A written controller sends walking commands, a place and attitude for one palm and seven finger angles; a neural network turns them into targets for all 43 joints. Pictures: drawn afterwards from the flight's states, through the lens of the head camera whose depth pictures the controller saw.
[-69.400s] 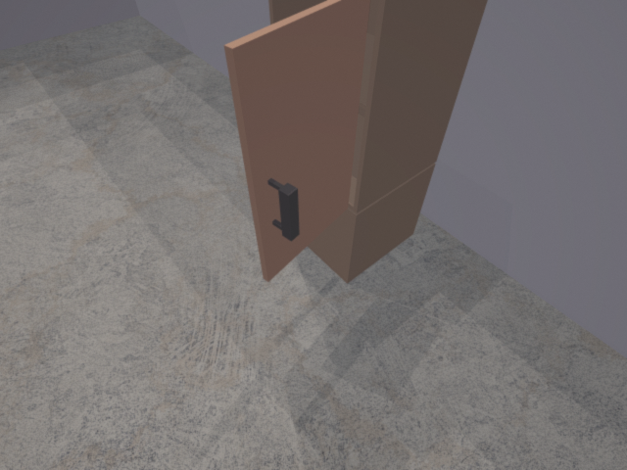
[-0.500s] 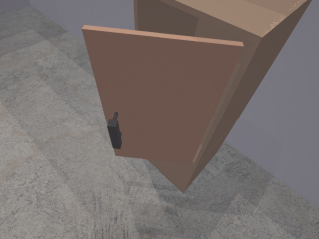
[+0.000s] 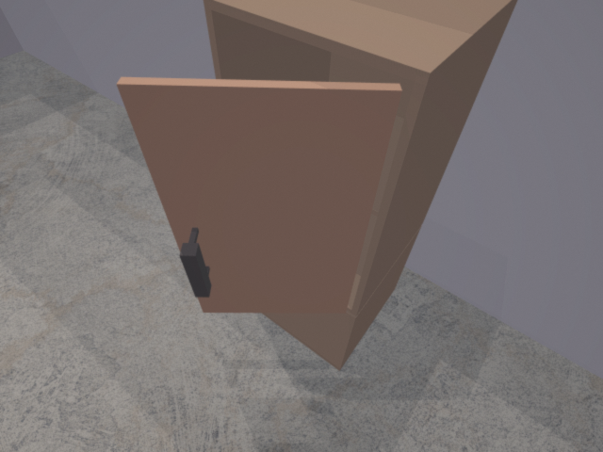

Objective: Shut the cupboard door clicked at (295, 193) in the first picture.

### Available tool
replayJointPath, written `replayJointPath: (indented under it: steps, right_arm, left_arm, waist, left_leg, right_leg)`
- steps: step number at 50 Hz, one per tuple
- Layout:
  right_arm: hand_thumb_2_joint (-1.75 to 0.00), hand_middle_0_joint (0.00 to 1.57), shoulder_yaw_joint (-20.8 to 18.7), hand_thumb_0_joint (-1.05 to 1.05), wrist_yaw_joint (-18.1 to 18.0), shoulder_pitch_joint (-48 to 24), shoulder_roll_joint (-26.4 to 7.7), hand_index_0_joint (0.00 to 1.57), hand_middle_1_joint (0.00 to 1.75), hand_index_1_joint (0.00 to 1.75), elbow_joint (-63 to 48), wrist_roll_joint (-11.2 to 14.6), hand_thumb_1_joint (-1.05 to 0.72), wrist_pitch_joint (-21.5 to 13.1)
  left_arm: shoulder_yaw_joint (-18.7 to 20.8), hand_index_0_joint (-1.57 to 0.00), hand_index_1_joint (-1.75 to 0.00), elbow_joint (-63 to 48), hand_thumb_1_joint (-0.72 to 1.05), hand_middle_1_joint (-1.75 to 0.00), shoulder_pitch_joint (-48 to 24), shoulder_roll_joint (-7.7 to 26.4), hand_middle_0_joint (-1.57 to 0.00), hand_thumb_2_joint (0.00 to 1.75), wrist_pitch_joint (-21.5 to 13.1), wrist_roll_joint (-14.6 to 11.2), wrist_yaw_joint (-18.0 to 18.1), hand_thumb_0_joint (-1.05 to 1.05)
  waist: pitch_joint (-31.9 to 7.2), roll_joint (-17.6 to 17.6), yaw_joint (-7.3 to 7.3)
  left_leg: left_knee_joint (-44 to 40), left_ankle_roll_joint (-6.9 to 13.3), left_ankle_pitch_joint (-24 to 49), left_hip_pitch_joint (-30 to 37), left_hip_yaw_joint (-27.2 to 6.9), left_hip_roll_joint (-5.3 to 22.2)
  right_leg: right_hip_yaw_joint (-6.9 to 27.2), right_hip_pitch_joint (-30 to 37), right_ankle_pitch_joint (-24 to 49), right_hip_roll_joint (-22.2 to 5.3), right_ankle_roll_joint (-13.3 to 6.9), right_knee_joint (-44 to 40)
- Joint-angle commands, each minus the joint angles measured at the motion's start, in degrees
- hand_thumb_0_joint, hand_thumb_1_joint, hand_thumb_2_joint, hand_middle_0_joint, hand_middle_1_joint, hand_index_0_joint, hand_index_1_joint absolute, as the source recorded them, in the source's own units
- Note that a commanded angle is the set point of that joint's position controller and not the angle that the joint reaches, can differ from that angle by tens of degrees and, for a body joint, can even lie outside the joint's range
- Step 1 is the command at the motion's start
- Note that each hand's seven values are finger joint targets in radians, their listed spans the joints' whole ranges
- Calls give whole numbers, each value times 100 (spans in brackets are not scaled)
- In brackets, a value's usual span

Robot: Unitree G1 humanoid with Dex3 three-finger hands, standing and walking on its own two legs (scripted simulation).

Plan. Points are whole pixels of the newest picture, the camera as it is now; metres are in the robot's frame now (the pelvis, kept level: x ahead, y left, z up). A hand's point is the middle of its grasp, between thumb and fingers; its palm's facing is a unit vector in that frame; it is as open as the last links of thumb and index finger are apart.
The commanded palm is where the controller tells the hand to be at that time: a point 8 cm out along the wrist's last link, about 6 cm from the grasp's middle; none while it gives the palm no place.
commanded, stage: come to a stop and stand still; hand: left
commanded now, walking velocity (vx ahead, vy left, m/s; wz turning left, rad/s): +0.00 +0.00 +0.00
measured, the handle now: (198, 262) +0.45 +0.21 -0.09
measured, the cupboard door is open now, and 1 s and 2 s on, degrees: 37 37 37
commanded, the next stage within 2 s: look again from close up in 0.56 s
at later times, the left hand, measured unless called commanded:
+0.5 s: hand out of the picture -0.04 +0.09 -0.17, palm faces +0.08 -0.99 -0.12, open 7.3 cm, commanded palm none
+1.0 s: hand out of the picture +0.02 +0.18 -0.17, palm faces +0.03 -0.97 -0.22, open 7.4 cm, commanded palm none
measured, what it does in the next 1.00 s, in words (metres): stands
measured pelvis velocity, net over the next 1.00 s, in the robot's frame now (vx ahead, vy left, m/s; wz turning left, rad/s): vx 0.00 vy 0.00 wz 0.00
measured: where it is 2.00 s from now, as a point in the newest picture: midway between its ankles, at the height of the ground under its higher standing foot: outside the picture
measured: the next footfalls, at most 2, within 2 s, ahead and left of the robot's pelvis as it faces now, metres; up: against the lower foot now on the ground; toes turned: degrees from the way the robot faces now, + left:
none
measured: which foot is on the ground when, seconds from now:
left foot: down 0.00-1.00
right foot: down 0.00-1.00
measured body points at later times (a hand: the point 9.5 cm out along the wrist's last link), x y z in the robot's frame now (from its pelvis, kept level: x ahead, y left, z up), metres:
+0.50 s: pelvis +0.01 -0.04 +0.00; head +0.02 -0.04 +0.45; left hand -0.04 +0.15 -0.16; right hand +0.01 -0.26 -0.16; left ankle -0.01 +0.09 -0.74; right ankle -0.02 -0.12 -0.74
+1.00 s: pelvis +0.00 +0.00 +0.00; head -0.01 -0.01 +0.45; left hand +0.02 +0.23 -0.15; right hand +0.00 -0.22 -0.16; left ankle -0.01 +0.09 -0.74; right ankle -0.02 -0.12 -0.74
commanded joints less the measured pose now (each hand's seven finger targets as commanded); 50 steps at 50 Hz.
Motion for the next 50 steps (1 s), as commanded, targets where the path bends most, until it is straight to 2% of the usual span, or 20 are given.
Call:
replayJointPath:
  steps: [1, 2, 5, 11, 14, 19, 25, 32, 33, 34, 35, 36, 38, 39, 40, 41, 42, 45, 47, 50]
  right_arm:
    - [-90, 20, 23, 0, 26, 198, -295, 20, 30, 30, -141, -9, -90, -76]
    - [-90, 20, 11, 0, 18, 198, -348, 20, 30, 30, -80, -21, -90, -57]
    - [-90, 20, 14, 0, 19, 226, -379, 20, 30, 30, -1, 1, -90, -56]
    - [-90, 20, 25, 0, 11, 117, -389, 20, 30, 30, -1, 16, -90, -43]
    - [-90, 20, 25, 0, 2, 36, -400, 20, 30, 30, -22, 28, -90, -44]
    - [-90, 20, 29, 0, -20, -97, -406, 20, 30, 30, -26, 37, -90, -40]
    - [-90, 20, 39, 0, -33, -180, -385, 20, 30, 30, -64, 40, -90, -24]
    - [-90, 20, 45, 0, -38, -178, -433, 20, 30, 30, -100, 27, -90, -44]
    - [-90, 20, 68, 0, 51, -883, -686, 20, 30, 30, -591, 80, -90, -185]
    - [-90, 20, 70, 0, 76, -499, -396, 20, 30, 30, -801, 59, -90, -102]
    - [-90, 20, 70, 0, 88, -505, -337, 20, 30, 30, -787, 10, -90, -94]
    - [-90, 20, 75, 0, 91, -343, -358, 20, 30, 30, -769, 46, -90, -117]
    - [-90, 20, 74, 0, 97, -113, -460, 20, 30, 30, -763, 38, -90, -137]
    - [-90, 20, 70, 0, 90, -26, -559, 20, 30, 30, -758, 33, -90, -155]
    - [-90, 20, 87, 0, 91, -20, -574, 20, 30, 30, -742, 14, -90, -196]
    - [-90, 20, 104, 0, 83, -58, -622, 20, 30, 30, -742, 11, -90, -209]
    - [-90, 20, 122, 0, 72, -153, -652, 20, 30, 30, -758, 13, -90, -205]
    - [-90, 20, 151, 0, 72, -190, -721, 20, 30, 30, -796, 11, -90, -205]
    - [-90, 20, 155, 0, 84, -190, -804, 20, 30, 30, -808, 3, -90, -190]
    - [-90, 20, 162, 0, 94, -157, -855, 20, 30, 30, -793, -6, -90, -198]
  left_arm:
    - [-47, -20, -30, 66, 90, -30, 590, 331, -20, 90, -118, -3, 18, 0]
    - [-63, -20, -30, 89, 90, -30, 611, 256, -20, 90, -135, -11, 17, 0]
    - [-110, -20, -30, 114, 90, -30, 683, 183, -20, 90, -132, -13, 26, 0]
    - [-118, -20, -30, 153, 90, -30, 868, 207, -20, 90, -167, -15, 39, 0]
    - [-126, -20, -30, 181, 90, -30, 986, 200, -20, 90, -191, -14, 44, 0]
    - [-136, -20, -30, 253, 90, -30, 1159, 138, -20, 90, -211, 8, 57, 0]
    - [-148, -20, -30, 321, 90, -30, 1316, 65, -20, 90, -208, 21, 63, 0]
    - [-142, -20, -30, 313, 90, -30, 1330, 60, -20, 90, -214, 18, 58, 0]
    - [-118, -20, -30, 445, 90, -30, 1661, 352, -20, 90, -428, 115, 264, 0]
    - [-61, -20, -30, 158, 90, -30, 1482, 591, -20, 90, -468, 83, 224, 0]
    - [-32, -20, -30, 47, 90, -30, 1286, 601, -20, 90, -478, 80, 183, 0]
    - [-65, -20, -30, 47, 90, -30, 1222, 556, -20, 90, -488, 81, 164, 0]
    - [-109, -20, -30, -63, 90, -30, 1042, 377, -20, 90, -475, 50, 142, 0]
    - [-125, -20, -30, -107, 90, -30, 972, 300, -20, 90, -435, 29, 131, 0]
    - [-141, -20, -30, -129, 90, -30, 939, 242, -20, 90, -413, 32, 121, 0]
    - [-159, -20, -30, -150, 90, -30, 923, 230, -20, 90, -366, 20, 103, 0]
    - [-167, -20, -30, -142, 90, -30, 958, 257, -20, 90, -323, 14, 86, 0]
    - [-179, -20, -30, -151, 90, -30, 953, 300, -20, 90, -254, 21, 53, 0]
    - [-192, -20, -30, -177, 90, -30, 924, 335, -20, 90, -221, 12, 43, 0]
    - [-185, -20, -30, -247, 90, -30, 831, 387, -20, 90, -183, 18, 19, 0]
  waist:
    - [296, -307, 104]
    - [334, -423, 118]
    - [492, -190, 136]
    - [259, 21, 134]
    - [134, -22, 140]
    - [198, -20, 147]
    - [450, 18, 178]
    - [290, 79, 179]
    - [376, 71, 407]
    - [-67, -21, 74]
    - [-219, 425, 127]
    - [-413, 42, 51]
    - [-433, -394, -34]
    - [-317, -322, -47]
    - [-122, -104, 8]
    - [-10, 291, 54]
    - [170, 412, 123]
    - [534, 242, 205]
    - [618, 82, 219]
    - [676, 171, 237]
  left_leg:
    - [-509, -213, 438, -313, -562, 512]
    - [-470, -202, 580, -95, -562, 571]
    - [-539, -165, 817, -19, -584, 660]
    - [-504, -202, 931, 168, -521, 676]
    - [-473, -210, 979, 278, -503, 689]
    - [-437, -229, 1046, 356, -477, 695]
    - [-481, -233, 854, 318, -471, 679]
    - [-464, -231, 955, 332, -497, 686]
    - [959, -352, 729, -334, -287, 617]
    - [1034, -217, -543, -544, -560, 403]
    - [927, -197, -412, -483, -483, 367]
    - [753, -197, -383, -354, -440, 424]
    - [399, -187, 128, -57, -545, 400]
    - [251, -149, 384, 36, -630, 488]
    - [146, -113, 775, 7, -688, 565]
    - [36, -72, 977, -91, -810, 600]
    - [-92, -32, 955, -240, -882, 633]
    - [-386, 39, 620, -560, -998, 645]
    - [-503, 48, 284, -610, -1050, 621]
    - [-759, 86, -24, -714, -1145, 639]
  right_leg:
    - [611, 29, 951, -772, -372, -611]
    - [539, -158, 888, -628, -322, -629]
    - [438, -221, 904, -503, -232, -705]
    - [514, -91, 1249, -501, -234, -746]
    - [520, -46, 1466, -512, -226, -746]
    - [511, -83, 1767, -520, -193, -755]
    - [532, -247, 1378, -484, -169, -915]
    - [545, -127, 1414, -476, -176, -892]
    - [1037, -170, 4493, -873, 148, -660]
    - [1120, 195, 4107, -1101, -113, -555]
    - [1034, 430, 4597, -1171, -368, -427]
    - [866, 356, 3824, -1060, -562, -360]
    - [717, 83, 2577, -779, -589, -305]
    - [625, -160, 1809, -615, -527, -286]
    - [513, -278, 1620, -472, -469, -226]
    - [484, -256, 1257, -387, -418, -145]
    - [475, -280, 902, -319, -375, -151]
    - [430, -303, 325, -245, -339, -252]
    - [443, -364, -12, -240, -318, -281]
    - [369, -329, -123, -219, -294, -257]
